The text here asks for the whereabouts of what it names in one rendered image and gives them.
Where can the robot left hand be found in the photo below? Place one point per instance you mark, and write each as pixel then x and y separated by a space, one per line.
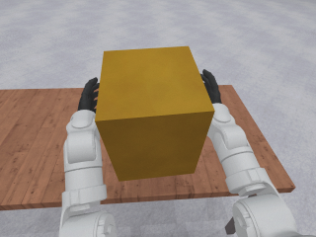
pixel 88 95

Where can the robot left forearm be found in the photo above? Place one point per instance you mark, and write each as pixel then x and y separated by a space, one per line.
pixel 82 157

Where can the robot right hand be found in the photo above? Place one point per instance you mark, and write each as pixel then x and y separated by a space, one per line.
pixel 211 87

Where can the robot right forearm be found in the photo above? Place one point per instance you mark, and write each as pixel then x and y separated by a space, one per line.
pixel 244 176

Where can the table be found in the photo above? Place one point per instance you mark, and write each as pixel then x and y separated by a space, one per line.
pixel 32 136

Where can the carton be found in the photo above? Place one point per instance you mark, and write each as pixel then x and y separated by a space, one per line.
pixel 153 111

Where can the right robot upper arm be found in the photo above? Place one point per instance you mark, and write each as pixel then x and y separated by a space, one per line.
pixel 263 216

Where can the left robot upper arm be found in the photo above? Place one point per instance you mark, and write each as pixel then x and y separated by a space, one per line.
pixel 91 224

